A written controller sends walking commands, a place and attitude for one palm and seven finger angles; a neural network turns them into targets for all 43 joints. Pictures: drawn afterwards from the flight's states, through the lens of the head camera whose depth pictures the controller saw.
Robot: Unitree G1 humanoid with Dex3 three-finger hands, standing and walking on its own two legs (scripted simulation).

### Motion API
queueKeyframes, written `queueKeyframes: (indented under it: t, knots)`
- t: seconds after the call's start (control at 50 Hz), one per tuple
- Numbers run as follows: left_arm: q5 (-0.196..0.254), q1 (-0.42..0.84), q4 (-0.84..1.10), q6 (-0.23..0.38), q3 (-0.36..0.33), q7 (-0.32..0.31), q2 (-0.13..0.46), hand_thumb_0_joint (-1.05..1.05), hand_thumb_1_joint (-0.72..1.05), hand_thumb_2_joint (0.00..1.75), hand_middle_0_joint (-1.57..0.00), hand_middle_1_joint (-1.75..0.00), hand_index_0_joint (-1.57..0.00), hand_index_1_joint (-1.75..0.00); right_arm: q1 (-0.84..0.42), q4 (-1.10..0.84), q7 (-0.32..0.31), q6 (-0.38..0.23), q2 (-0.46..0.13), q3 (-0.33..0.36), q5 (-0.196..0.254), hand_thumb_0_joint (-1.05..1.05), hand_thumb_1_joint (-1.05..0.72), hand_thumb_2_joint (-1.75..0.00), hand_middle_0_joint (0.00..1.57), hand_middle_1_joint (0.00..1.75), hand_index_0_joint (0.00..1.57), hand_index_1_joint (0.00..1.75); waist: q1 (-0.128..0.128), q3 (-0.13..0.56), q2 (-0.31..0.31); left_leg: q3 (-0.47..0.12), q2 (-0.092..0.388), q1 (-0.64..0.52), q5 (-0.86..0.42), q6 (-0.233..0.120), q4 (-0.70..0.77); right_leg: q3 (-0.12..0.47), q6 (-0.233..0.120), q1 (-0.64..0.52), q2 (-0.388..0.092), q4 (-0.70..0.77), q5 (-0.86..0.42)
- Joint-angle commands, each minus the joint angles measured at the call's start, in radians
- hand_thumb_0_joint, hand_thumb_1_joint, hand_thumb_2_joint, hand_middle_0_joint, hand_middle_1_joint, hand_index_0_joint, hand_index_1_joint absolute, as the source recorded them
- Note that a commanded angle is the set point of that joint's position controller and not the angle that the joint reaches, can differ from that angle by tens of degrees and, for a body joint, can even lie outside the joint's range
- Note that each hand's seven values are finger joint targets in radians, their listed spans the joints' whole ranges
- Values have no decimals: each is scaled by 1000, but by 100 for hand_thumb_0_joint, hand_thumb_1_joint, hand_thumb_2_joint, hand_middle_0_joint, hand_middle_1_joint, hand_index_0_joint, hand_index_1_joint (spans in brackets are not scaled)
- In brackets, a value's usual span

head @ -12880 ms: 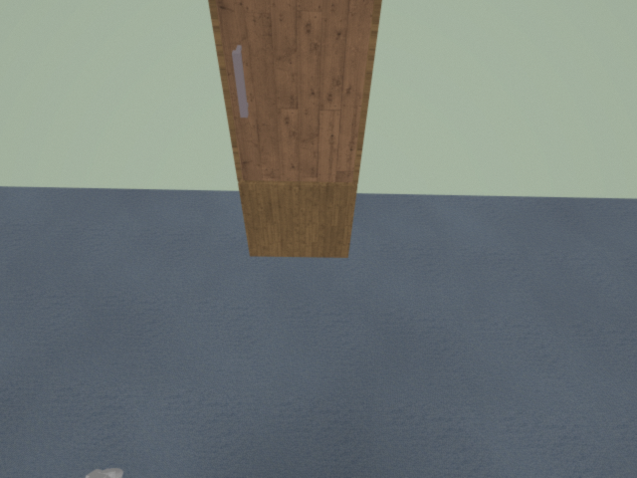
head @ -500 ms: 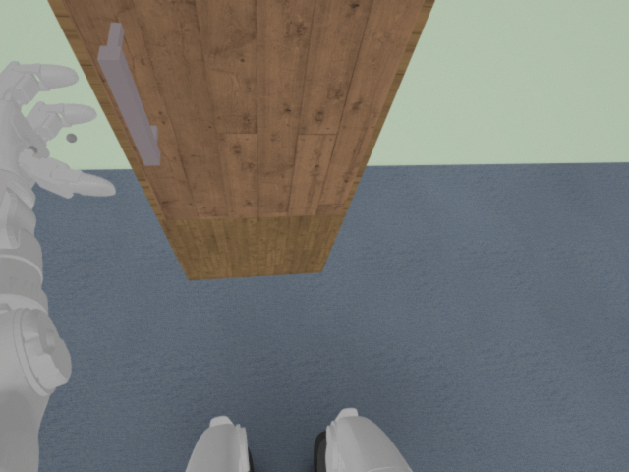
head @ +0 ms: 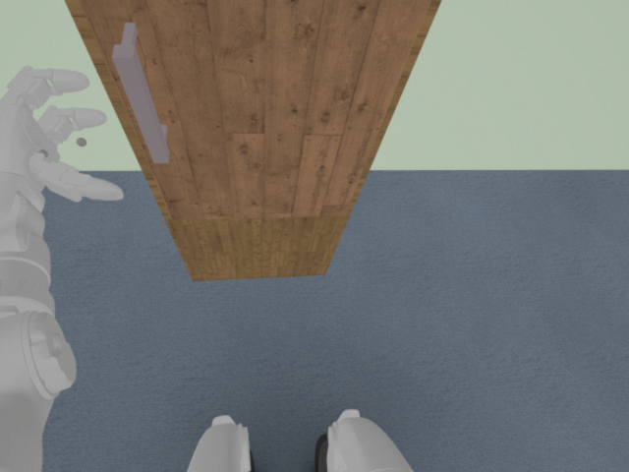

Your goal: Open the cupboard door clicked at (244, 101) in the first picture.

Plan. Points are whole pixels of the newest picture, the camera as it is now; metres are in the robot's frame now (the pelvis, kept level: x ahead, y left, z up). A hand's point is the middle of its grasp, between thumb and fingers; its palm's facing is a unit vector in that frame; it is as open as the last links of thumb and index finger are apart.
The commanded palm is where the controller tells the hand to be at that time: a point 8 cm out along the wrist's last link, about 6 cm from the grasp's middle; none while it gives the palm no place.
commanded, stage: slide the fingers in behind the handle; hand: left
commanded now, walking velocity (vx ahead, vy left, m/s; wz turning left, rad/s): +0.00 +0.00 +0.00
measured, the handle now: (147, 101) +0.56 +0.18 +0.07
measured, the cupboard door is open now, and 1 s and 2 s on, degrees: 0 0 0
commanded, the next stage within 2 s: close the thumb around the handle in 1.46 s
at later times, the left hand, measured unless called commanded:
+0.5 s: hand (114, 142) +0.49 +0.21 +0.07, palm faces +0.03 -1.00 +0.00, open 14.0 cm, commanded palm +0.47 +0.25 +0.07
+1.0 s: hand (153, 137) +0.50 +0.17 +0.07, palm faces +0.03 -1.00 -0.01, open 14.0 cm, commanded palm +0.48 +0.21 +0.07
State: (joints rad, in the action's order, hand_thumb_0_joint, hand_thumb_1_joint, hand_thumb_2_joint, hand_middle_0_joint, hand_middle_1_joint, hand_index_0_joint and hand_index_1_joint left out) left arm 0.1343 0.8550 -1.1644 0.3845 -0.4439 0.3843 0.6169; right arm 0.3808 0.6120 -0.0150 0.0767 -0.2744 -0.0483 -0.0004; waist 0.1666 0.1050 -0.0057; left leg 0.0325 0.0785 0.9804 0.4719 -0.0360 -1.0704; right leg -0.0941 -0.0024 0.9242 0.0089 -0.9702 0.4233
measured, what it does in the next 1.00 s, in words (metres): stands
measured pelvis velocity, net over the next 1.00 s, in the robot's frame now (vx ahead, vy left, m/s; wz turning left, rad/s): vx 0.00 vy -0.01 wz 0.00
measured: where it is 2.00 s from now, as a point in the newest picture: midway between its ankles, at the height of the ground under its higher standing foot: outside the picture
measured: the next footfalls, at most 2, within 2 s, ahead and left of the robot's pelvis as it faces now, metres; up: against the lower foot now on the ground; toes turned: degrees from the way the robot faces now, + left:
none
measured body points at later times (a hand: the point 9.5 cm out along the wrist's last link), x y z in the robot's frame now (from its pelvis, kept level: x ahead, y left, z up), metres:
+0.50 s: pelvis +0.00 +0.00 +0.00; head +0.12 +0.03 +0.44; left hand +0.48 +0.26 +0.08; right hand +0.01 -0.26 -0.10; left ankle +0.01 +0.09 -0.67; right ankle +0.02 -0.13 -0.67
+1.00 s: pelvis +0.00 -0.01 +0.00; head +0.13 +0.01 +0.43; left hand +0.50 +0.23 +0.07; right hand +0.01 -0.27 -0.11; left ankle +0.01 +0.09 -0.67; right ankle +0.02 -0.13 -0.67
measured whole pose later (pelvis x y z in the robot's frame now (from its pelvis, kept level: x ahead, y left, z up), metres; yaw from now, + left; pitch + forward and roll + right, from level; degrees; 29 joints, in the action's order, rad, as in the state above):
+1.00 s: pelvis +0.00 -0.01 +0.00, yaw +0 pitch +22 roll -3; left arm 0.09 0.87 -1.15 0.42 -0.36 0.19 0.46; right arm 0.39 0.62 0.02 0.07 -0.26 -0.03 -0.02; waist 0.17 0.11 -0.02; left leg 0.04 0.08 0.97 0.47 -0.02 -1.07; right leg -0.08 -0.02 0.94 0.01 -1.00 0.44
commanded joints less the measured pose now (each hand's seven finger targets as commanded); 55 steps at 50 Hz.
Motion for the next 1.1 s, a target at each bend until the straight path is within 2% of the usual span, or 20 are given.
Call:
queueKeyframes:
  t: [0.0,0.02,0.1,0.18,0.26,0.32,0.4,0.44,0.5,0.54,0.66,0.68,0.72,0.74,0.82,0.9,0.92,0.96,1.0,1.08]
  knots:
    - [12,434,220,76,-24,-20,250,0,-50,30,-30,-120,-30,-120,163,-46,-15,-13,-194,70,-3,0,-90,-90,20,30,20,30,11,441,-172,-94,-34,-429,-398,10,124,42,-18,-104,46,89,-240]
    - [4,445,239,82,-15,-25,239,0,-50,30,-30,-120,-30,-120,160,-48,-12,-14,-192,72,-4,0,-90,-90,20,30,20,30,5,467,-204,-98,-34,-457,-407,15,127,41,-18,-94,46,86,-237]
    - [6,419,234,85,-6,-53,199,0,-50,30,-30,-120,-30,-120,162,-52,-6,-15,-188,73,-6,0,-90,-90,20,30,20,30,6,446,-185,-100,-31,-465,-414,17,134,33,-20,-84,48,89,-231]
    - [-3,409,265,89,-3,-78,184,0,-50,30,-30,-120,-30,-120,157,-60,2,-12,-183,76,-7,0,-90,-90,20,30,20,30,-7,477,-194,-94,-34,-476,-431,20,135,36,-18,-108,47,90,-250]
    - [-6,395,237,88,-15,-91,189,0,-50,30,-30,-120,-30,-120,160,-59,3,-8,-183,78,-6,0,-90,-90,20,30,20,30,-4,448,-146,-85,-35,-433,-408,16,137,40,-15,-133,48,94,-261]
    - [-11,377,272,104,6,-101,154,0,-50,30,-30,-120,-30,-120,158,-62,6,-8,-177,81,-7,0,-90,-90,20,30,20,30,-13,478,-186,-89,-33,-489,-466,22,139,37,-19,-122,49,88,-279]
    - [2,362,247,103,11,-109,124,0,-50,30,-30,-120,-30,-120,158,-58,9,-8,-175,82,-8,0,-90,-90,20,30,20,30,-6,441,-116,-80,-38,-436,-426,13,138,41,-16,-154,49,96,-286]
    - [-5,368,239,100,9,-112,138,0,-50,30,-30,-120,-30,-120,152,-59,8,-7,-177,81,-5,0,-90,-90,20,30,20,30,-9,434,-122,-75,-40,-418,-395,15,142,45,-15,-154,46,97,-273]
    - [-7,404,272,115,45,-122,92,0,-50,30,-30,-120,-30,-120,149,-54,10,-13,-170,83,-7,0,-90,-90,20,30,20,30,-3,433,-167,-83,-39,-459,-403,18,141,41,-21,-118,46,94,-257]
    - [-7,422,251,117,53,-132,80,0,-50,30,-30,-120,-30,-120,145,-47,11,-14,-170,83,-7,0,-90,-90,20,30,20,30,8,433,-134,-85,-39,-442,-383,18,137,42,-16,-117,44,96,-248]
    - [-30,465,216,117,65,-162,75,0,-50,30,-30,-120,-30,-120,141,-42,12,-22,-170,79,-11,0,-90,-90,20,30,20,30,21,420,-132,-84,-45,-401,-322,14,131,49,-14,-107,40,92,-216]
    - [-29,458,212,117,40,-168,104,0,-50,30,-30,-120,-30,-120,142,-44,10,-23,-174,79,-11,0,-90,-90,20,30,20,30,13,421,-121,-84,-45,-393,-316,13,133,51,-15,-118,40,92,-213]
    - [-34,457,223,121,56,-170,82,0,-50,30,-30,-120,-30,-120,143,-48,13,-24,-170,79,-13,0,-90,-90,20,30,20,30,9,464,-145,-82,-47,-413,-350,14,124,52,-16,-123,40,81,-240]
    - [-32,486,225,121,61,-174,77,0,-50,30,-30,-120,-30,-120,143,-44,13,-25,-170,79,-14,0,-90,-90,20,30,20,30,23,464,-132,-81,-46,-408,-349,12,118,53,-13,-122,39,82,-245]
    - [-37,456,212,114,21,-180,120,0,-50,30,-30,-120,-30,-120,154,-49,15,-25,-172,78,-14,0,-90,-90,20,30,20,30,5,490,-121,-73,-51,-379,-362,9,112,61,-12,-172,41,76,-279]
    - [-36,458,227,113,73,-183,46,0,-50,30,-30,-120,-30,-120,154,-52,21,-22,-161,79,-15,0,-90,-90,20,30,20,30,14,474,-139,-72,-50,-398,-387,10,109,54,-14,-152,42,75,-296]
    - [-39,464,235,114,47,-189,83,0,-50,30,-30,-120,-30,-120,158,-46,20,-19,-167,82,-16,0,-90,-90,20,30,20,30,10,490,-141,-73,-47,-406,-399,13,110,55,-13,-156,41,73,-304]
    - [-33,469,255,116,88,-195,23,0,-50,30,-30,-120,-30,-120,154,-49,24,-20,-158,84,-16,0,-90,-90,20,30,20,30,14,492,-148,-71,-48,-419,-400,13,113,54,-13,-154,42,78,-305]
    - [-31,446,232,112,81,-205,17,0,-50,30,-30,-120,-30,-120,163,-46,26,-19,-160,85,-18,0,-90,-90,20,30,20,30,17,482,-124,-70,-49,-409,-407,11,110,52,-13,-154,43,77,-315]
    - [-49,451,206,103,44,-226,74,0,-50,30,-30,-120,-30,-120,163,-48,24,-17,-160,80,-16,0,-90,-90,20,30,20,30,12,445,-95,-53,-58,-323,-345,4,117,69,-7,-205,39,88,-307]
